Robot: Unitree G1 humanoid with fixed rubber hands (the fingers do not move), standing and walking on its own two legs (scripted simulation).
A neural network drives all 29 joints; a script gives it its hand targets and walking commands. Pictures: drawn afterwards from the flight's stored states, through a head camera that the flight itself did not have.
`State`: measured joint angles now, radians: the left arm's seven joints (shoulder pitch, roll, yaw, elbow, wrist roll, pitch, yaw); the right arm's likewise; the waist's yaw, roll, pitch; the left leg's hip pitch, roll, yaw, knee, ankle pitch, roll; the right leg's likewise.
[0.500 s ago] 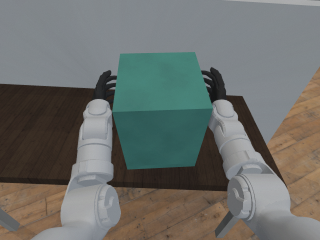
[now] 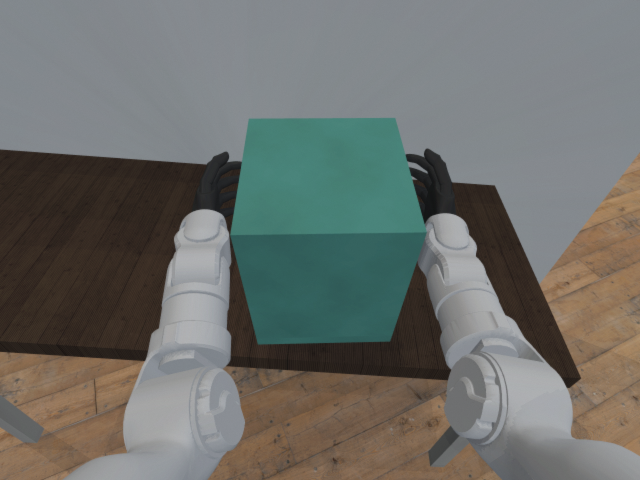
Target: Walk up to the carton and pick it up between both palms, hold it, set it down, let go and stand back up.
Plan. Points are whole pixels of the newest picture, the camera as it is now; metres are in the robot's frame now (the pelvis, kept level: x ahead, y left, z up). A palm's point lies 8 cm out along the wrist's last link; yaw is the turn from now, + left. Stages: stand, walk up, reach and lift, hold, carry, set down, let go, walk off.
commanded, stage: set down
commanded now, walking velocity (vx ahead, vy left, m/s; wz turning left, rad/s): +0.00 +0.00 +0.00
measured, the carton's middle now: (323, 236) +0.42 +0.00 +0.08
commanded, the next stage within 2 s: none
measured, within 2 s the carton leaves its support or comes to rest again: rests again in 1.40 s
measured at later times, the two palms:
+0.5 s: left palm (216, 227) +0.41 +0.15 +0.11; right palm (430, 222) +0.41 -0.14 +0.12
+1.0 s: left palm (215, 240) +0.41 +0.15 +0.08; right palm (425, 234) +0.40 -0.14 +0.10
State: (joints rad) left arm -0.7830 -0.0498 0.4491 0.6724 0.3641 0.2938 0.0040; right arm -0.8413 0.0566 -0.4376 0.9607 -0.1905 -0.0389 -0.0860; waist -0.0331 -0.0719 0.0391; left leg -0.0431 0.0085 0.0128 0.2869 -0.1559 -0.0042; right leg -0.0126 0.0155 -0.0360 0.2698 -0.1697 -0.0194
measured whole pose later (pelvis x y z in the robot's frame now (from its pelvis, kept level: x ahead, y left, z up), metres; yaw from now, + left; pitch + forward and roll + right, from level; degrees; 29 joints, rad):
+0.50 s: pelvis +0.01 +0.00 +0.00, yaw -1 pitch -1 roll +0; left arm -0.76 -0.07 0.48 0.72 0.36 0.21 0.01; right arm -0.81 0.08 -0.51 0.94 -0.28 -0.07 -0.05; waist -0.01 -0.06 0.02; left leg -0.10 0.01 0.03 0.29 -0.16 0.00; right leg -0.08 0.01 -0.04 0.27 -0.17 -0.02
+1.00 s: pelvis +0.01 +0.00 +0.00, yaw -1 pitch +0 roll +0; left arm -0.73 -0.09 0.50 0.76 0.37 0.13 0.01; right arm -0.78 0.11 -0.57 0.92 -0.36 -0.11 -0.02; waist 0.00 -0.05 0.02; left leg -0.14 0.02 0.06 0.29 -0.16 0.00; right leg -0.12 0.01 -0.04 0.28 -0.16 -0.02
